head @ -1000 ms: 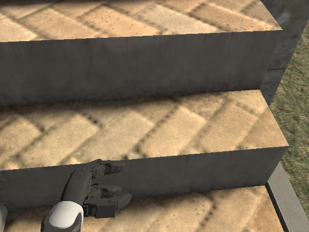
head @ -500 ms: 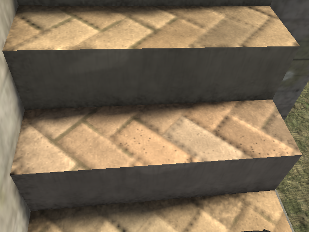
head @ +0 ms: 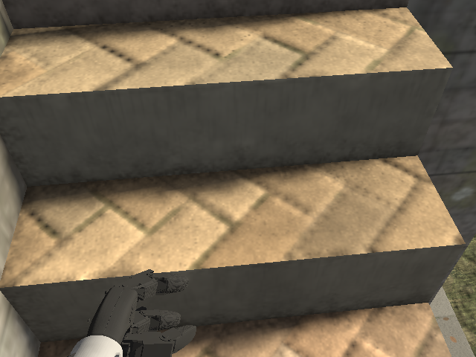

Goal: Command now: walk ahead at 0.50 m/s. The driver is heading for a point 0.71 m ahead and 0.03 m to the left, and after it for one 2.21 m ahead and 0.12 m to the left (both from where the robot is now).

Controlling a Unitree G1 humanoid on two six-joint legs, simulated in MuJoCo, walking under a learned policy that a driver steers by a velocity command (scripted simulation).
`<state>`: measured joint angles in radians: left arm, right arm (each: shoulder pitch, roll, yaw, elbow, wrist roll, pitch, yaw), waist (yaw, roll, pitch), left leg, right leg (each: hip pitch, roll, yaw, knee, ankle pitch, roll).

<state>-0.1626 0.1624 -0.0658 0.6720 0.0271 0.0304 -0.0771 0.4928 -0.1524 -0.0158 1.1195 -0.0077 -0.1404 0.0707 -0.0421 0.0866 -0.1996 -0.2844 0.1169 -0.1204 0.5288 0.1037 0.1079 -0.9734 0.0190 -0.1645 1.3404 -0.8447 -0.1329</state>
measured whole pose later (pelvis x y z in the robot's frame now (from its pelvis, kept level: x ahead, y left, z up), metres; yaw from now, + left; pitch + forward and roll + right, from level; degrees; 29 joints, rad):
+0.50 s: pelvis +0.22 -0.02 +0.26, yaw -1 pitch +8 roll +7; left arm 0.46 0.17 0.00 1.11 0.07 -0.05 -0.17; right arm 0.09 -0.16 0.03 0.62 -0.03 0.16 0.12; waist -0.08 -0.05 -0.05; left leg -0.86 -0.19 0.10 1.15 -0.47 0.14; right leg -0.46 -0.04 0.12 1.00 0.21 -0.20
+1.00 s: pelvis +0.47 -0.09 +0.47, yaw -3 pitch +2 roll -3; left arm 0.02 0.07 -0.01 0.68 0.01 -0.04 0.00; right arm 0.28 -0.27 -0.09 0.87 0.00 -0.14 0.02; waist -0.02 0.08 0.01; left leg -0.53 -0.05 -0.15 1.66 0.01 0.08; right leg -0.81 -0.08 -0.16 1.23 -0.51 -0.07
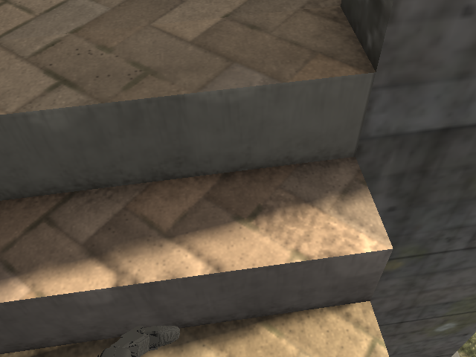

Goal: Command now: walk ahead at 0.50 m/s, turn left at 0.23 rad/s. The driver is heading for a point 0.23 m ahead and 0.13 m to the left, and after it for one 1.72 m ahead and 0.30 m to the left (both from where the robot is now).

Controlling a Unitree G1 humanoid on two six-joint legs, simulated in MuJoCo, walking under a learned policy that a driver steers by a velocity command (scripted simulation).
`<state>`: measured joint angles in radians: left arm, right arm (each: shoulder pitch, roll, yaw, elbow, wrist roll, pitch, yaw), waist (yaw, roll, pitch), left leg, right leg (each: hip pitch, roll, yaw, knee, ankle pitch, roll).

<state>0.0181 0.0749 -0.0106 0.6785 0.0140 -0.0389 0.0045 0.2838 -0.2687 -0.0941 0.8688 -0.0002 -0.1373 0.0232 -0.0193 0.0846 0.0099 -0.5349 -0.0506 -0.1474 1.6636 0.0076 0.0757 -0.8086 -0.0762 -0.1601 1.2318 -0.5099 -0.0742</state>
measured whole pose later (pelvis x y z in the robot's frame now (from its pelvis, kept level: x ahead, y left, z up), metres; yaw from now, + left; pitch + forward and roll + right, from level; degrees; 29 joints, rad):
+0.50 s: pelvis +0.20 +0.12 +0.17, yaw +13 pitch +8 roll +2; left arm 0.21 0.27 0.06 0.96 0.02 -0.09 -0.07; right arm 0.13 -0.24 0.00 0.80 -0.01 0.01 -0.01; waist -0.06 0.00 -0.12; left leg -1.00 -0.16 0.01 1.44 -0.60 0.06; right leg -0.33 -0.28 -0.10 0.89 -0.01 -0.03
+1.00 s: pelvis +0.41 +0.19 +0.42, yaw +15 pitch +12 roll -8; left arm -0.19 0.12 -0.05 0.75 0.05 0.07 -0.09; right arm 0.40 -0.21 -0.03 1.10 -0.01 -0.15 0.15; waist 0.01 0.17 -0.19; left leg -0.31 0.00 -0.21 0.37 0.48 0.16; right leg -0.97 0.07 -0.21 1.18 -0.46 -0.15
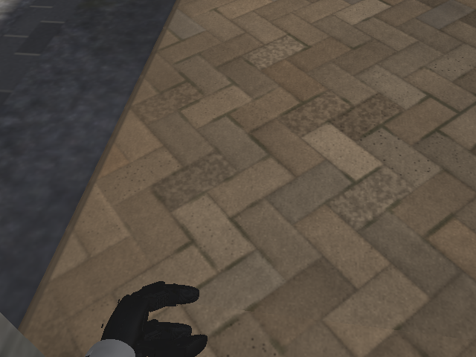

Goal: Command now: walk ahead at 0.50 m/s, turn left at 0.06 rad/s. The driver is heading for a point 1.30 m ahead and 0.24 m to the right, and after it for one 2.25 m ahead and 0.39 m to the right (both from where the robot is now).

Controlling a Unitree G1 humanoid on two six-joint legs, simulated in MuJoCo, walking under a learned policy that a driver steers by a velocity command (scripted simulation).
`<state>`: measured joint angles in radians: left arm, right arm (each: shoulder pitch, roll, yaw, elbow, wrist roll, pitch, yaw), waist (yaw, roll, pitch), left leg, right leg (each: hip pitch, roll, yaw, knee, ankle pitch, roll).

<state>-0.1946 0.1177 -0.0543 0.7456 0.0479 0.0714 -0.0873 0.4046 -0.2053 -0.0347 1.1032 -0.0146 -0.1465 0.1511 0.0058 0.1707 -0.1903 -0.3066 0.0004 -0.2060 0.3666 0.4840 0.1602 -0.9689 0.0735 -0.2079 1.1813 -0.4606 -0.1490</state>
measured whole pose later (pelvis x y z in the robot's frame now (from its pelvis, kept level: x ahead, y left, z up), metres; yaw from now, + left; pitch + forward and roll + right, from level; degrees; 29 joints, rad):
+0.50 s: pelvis +0.25 +0.07 +0.14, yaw +3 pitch +11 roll +2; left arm 0.47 0.15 -0.03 1.22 0.07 -0.09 -0.13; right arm -0.10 -0.13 0.06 0.79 -0.06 0.03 0.09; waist 0.03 -0.07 -0.20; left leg -1.27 0.03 0.09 1.54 -0.48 0.13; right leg -0.08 -0.12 -0.09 0.25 -0.21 -0.05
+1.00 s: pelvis +0.43 +0.07 +0.34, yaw +3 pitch +5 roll +1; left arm 0.16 0.22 0.07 0.94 0.05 -0.07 -0.04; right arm 0.32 -0.15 -0.06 0.92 -0.05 -0.12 0.09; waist -0.03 -0.03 -0.10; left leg -0.21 0.01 0.09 0.38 -0.26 0.03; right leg -0.78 -0.11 -0.01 0.85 0.00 0.01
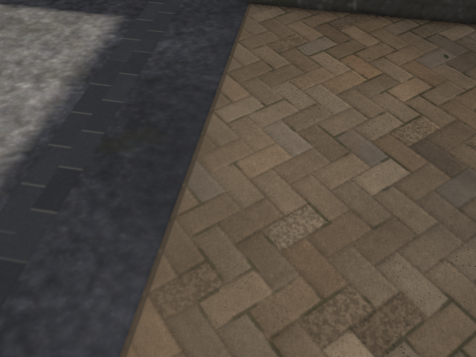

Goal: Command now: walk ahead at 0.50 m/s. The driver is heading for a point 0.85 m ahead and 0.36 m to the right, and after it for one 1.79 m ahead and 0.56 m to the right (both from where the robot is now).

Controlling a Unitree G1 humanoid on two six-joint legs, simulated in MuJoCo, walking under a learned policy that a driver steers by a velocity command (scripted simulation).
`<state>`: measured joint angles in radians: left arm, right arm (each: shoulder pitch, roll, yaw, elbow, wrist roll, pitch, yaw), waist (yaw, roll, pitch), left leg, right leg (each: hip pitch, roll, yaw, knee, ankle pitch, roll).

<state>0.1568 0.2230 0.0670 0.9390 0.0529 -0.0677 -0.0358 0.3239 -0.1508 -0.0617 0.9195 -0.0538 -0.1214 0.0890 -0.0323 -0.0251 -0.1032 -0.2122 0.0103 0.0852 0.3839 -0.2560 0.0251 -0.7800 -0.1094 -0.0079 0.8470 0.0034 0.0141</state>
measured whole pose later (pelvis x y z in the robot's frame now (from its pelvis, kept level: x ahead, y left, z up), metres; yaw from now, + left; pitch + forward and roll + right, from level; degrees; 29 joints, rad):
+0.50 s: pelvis +0.21 -0.08 +0.00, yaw +1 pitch +4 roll -1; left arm 0.42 0.09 0.04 1.04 0.06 -0.11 -0.06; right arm 0.13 -0.17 -0.08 0.88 -0.06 -0.07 0.04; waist 0.05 0.03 -0.07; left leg -0.79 0.06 -0.08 0.95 0.08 0.02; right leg -0.07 0.07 -0.08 0.26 -0.26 -0.09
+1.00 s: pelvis +0.47 -0.05 +0.00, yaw -10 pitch +1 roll +3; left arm 0.16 0.26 0.11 0.79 -0.03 -0.04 0.02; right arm 0.26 -0.22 -0.08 1.01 -0.02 -0.09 -0.02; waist -0.04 -0.04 0.01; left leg -0.16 0.00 0.15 0.34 -0.20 0.01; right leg -0.72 -0.13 0.03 1.09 -0.21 -0.03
